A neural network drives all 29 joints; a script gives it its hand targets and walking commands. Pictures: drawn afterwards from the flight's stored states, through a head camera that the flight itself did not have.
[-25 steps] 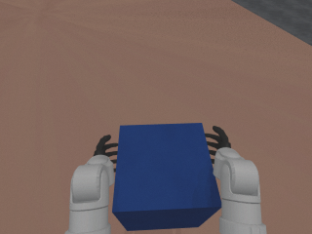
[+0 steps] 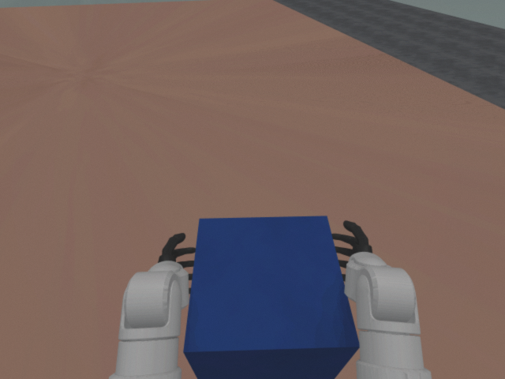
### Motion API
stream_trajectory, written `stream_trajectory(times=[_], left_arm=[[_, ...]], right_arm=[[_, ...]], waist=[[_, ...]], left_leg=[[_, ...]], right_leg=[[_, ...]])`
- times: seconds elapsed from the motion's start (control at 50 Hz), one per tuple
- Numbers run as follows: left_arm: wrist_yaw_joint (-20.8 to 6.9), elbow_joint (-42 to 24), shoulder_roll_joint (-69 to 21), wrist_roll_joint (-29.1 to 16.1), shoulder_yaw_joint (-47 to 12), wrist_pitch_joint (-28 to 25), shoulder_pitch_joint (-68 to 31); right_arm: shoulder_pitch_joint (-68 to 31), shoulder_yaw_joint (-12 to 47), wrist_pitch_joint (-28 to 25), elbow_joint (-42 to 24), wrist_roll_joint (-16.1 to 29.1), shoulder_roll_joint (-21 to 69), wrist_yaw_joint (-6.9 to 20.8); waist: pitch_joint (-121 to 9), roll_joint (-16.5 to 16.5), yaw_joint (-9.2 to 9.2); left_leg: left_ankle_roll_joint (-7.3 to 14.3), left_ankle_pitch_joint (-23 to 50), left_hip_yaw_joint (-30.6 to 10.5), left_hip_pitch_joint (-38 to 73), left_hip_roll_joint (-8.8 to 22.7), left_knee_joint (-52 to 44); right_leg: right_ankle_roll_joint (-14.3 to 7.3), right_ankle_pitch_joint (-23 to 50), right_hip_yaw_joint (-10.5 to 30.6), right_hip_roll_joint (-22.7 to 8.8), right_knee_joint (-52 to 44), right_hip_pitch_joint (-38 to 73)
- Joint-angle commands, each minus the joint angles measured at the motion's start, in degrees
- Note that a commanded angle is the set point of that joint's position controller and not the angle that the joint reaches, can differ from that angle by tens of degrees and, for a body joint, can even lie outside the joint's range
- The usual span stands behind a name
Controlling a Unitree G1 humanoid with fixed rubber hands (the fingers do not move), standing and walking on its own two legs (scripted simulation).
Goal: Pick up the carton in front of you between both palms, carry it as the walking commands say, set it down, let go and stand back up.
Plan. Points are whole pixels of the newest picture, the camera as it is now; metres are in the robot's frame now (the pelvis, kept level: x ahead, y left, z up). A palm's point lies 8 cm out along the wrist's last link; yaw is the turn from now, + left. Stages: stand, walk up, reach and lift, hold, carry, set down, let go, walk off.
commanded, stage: carry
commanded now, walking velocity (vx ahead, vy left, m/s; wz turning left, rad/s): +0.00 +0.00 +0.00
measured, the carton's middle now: (264, 308) +0.27 -0.01 -0.01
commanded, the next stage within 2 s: hold in 1.40 s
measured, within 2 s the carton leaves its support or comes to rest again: neither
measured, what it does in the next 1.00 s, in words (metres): stands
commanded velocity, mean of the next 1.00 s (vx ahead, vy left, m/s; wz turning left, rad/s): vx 0.00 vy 0.00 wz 0.00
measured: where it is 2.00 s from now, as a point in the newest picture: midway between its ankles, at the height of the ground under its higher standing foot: outside the picture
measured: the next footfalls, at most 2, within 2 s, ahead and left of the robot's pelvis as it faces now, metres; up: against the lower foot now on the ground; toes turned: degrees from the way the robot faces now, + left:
none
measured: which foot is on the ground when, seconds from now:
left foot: down 0.00-1.00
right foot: down 0.00-1.00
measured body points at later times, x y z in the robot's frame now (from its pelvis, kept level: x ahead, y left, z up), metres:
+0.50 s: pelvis -0.03 +0.00 +0.00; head -0.07 +0.00 +0.45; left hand +0.25 +0.14 +0.05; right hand +0.27 -0.15 +0.06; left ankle +0.03 +0.08 -0.73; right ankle -0.06 -0.12 -0.73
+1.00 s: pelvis -0.04 -0.01 +0.00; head -0.07 +0.00 +0.45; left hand +0.26 +0.14 +0.04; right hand +0.27 -0.16 +0.04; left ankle +0.03 +0.08 -0.73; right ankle -0.06 -0.12 -0.73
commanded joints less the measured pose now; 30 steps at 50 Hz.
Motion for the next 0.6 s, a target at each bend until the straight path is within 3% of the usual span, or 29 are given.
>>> stream_trajectory(times=[0.0,0.06,0.14,0.22,0.38,0.4,0.44,0.46,0.48,0.58], left_arm=[[-21.8,-8.6,-58.3,-27.1,-37.1,-3.3,-36.3],[-22.0,-6.4,-58.8,-26.4,-37.2,-3.4,-34.6],[-22.6,-4.6,-60.3,-26.0,-37.9,-4.7,-33.1],[-23.1,-3.2,-60.5,-25.2,-38.1,-7.5,-33.6],[-24.2,-1.1,-59.4,-23.0,-37.3,-14.7,-32.5],[-24.3,0.2,-58.7,-22.1,-37.0,-15.5,-32.3],[-24.1,1.2,-57.8,-21.0,-36.1,-17.3,-30.7],[-24.4,2.1,-57.8,-20.6,-36.1,-18.6,-30.2],[-24.5,2.1,-56.9,-19.4,-34.9,-19.6,-29.5],[-24.2,3.2,-54.2,-15.1,-32.9,-25.5,-27.7]], right_arm=[[-22.8,38.5,3.0,3.0,25.7,61.0,22.9],[-23.1,38.5,2.8,2.8,25.5,61.1,22.9],[-21.3,38.7,1.6,3.8,24.5,62.1,23.6],[-20.1,38.7,-1.3,7.6,23.6,62.7,24.4],[-17.6,36.5,-8.5,10.4,20.0,61.7,25.1],[-17.9,36.1,-9.5,10.4,19.3,60.9,25.1],[-16.7,35.5,-11.4,11.7,18.5,60.2,25.0],[-17.0,35.0,-12.3,11.5,18.1,59.3,25.1],[-16.3,35.3,-13.3,13.0,17.7,59.7,25.3],[-14.5,32.3,-19.2,14.4,13.0,56.6,24.9]], waist=[[-12.2,-1.4,0.03],[-11.7,0.8,0.11],[-11.6,-0.8,0.13],[-11.4,0.9,0.21],[-10.3,-0.6,-0.06],[-10.3,0.9,0.02],[-10.2,0.3,0.11],[-9.7,0.8,-0.01],[-10.0,-0.7,0.02],[-11.0,0.4,0.01]], left_leg=[[-0.6,18.8,-8.5,10.3,7.5,-3.6],[-0.8,17.6,-7.9,10.0,6.9,-3.6],[-0.5,15.6,-8.2,9.6,7.4,-4.3],[-0.6,14.2,-8.8,9.4,7.6,-4.9],[-0.6,9.4,-9.2,8.0,7.3,-6.7],[-0.5,6.8,-9.3,7.8,7.3,-7.0],[-0.4,8.9,-9.2,7.2,7.2,-6.5],[-0.4,7.5,-9.3,7.3,7.3,-7.4],[-0.7,5.8,-9.9,7.0,7.5,-7.8],[-0.4,5.5,-9.8,7.2,7.8,-8.5]], right_leg=[[-1.0,16.3,4.2,-5.2,-4.5,-1.4],[-1.4,17.3,4.8,-5.6,-4.7,-1.5],[-1.4,14.9,4.8,-5.3,-5.4,-2.3],[-1.6,11.5,4.8,-5.0,-5.6,-2.9],[-2.2,8.8,5.3,-5.2,-5.7,-4.1],[-2.2,8.1,5.5,-4.8,-6.2,-4.2],[-1.9,9.7,5.3,-4.7,-5.5,-3.1],[-2.0,8.5,5.4,-4.7,-5.3,-4.7],[-1.9,7.2,5.1,-4.4,-5.3,-4.6],[-2.1,7.8,5.2,-4.5,-4.9,-4.7]])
